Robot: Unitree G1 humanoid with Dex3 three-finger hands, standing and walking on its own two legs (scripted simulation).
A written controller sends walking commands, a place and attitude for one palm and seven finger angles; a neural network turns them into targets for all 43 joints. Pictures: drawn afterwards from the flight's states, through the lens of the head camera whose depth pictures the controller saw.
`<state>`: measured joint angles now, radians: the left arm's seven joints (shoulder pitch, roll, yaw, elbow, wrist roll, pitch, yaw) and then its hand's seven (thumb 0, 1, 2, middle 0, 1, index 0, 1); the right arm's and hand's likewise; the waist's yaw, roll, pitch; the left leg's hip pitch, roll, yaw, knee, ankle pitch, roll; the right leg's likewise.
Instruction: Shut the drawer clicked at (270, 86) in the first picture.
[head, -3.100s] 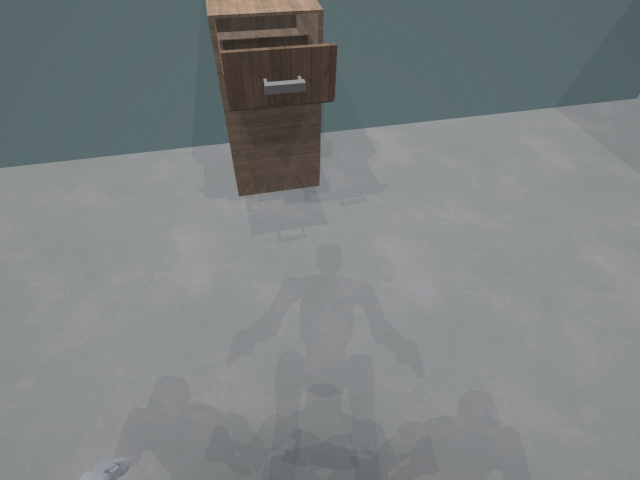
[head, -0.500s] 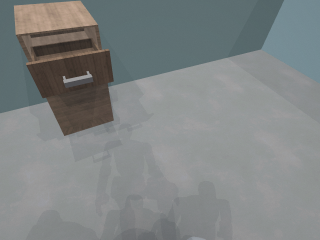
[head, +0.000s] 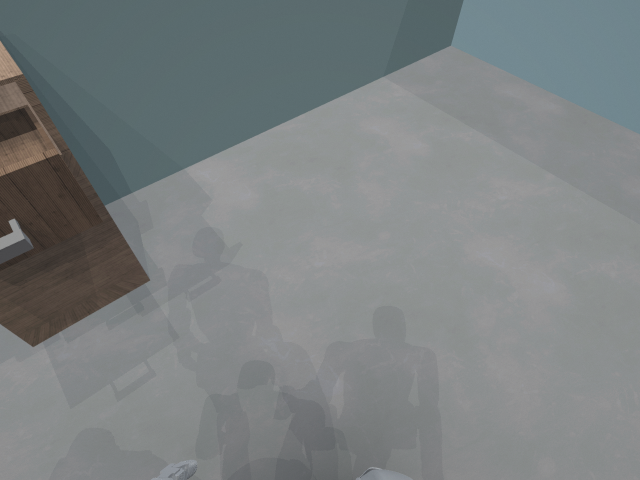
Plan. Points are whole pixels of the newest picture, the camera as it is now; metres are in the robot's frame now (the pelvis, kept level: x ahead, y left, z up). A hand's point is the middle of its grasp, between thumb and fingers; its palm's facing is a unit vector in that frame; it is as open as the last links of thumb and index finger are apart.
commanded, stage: walk to a spot facing it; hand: left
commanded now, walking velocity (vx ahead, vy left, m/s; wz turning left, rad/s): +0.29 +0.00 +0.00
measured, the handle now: out of the picture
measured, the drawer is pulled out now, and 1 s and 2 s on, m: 0.28 0.28 0.28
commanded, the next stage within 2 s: turn to face it in 0.06 s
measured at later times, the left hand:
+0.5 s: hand (167, 476) +0.16 +0.22 -0.18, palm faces +0.20 -0.97 -0.15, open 7.4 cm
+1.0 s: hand (173, 408) +0.23 +0.22 -0.12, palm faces +0.41 -0.87 -0.29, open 7.4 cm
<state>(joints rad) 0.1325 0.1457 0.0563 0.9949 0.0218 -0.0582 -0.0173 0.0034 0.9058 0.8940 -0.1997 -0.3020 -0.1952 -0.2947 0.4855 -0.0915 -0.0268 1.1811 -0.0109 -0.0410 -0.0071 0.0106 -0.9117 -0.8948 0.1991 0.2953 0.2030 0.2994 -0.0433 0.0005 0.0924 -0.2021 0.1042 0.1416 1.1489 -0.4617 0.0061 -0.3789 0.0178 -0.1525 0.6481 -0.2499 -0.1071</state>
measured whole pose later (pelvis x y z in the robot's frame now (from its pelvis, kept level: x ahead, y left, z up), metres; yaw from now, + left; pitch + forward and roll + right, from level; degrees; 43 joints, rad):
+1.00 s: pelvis +0.20 -0.01 +0.02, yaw +25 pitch +0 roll +1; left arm 0.16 0.18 0.04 0.87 0.02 0.02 0.02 0.00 0.90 0.89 -0.20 -0.30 -0.20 -0.29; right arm 0.24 -0.26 -0.11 0.95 -0.03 0.07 0.01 0.01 -0.91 -0.90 0.20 0.30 0.20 0.30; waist -0.05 0.06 0.04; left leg -0.52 -0.07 -0.06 0.97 -0.41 -0.03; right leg -0.23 -0.04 -0.08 0.53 -0.29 -0.01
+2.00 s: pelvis +0.23 +0.05 +0.02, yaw +42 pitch -3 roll +0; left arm 0.32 0.15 0.04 1.04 0.03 -0.04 0.01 0.00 0.92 0.89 -0.20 -0.30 -0.20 -0.30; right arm 0.38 -0.20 -0.07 1.11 -0.03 0.02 0.02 0.01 -0.92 -0.90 0.20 0.29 0.20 0.30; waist -0.02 0.03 0.00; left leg -0.44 0.05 0.04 1.05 -0.30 0.02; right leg -0.13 -0.03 -0.13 0.42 -0.25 -0.03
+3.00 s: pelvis +0.33 +0.22 +0.02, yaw +41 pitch -1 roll +1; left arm 0.10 0.13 0.04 1.02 0.03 0.01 0.04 -0.01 0.92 0.89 -0.20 -0.30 -0.20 -0.30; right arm 0.25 -0.15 -0.06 1.09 -0.01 0.04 -0.03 0.01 -0.91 -0.90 0.20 0.29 0.20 0.30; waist -0.02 0.02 0.10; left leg -0.33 0.02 0.03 0.94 -0.52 -0.03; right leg -0.34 -0.05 -0.11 0.50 -0.14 -0.05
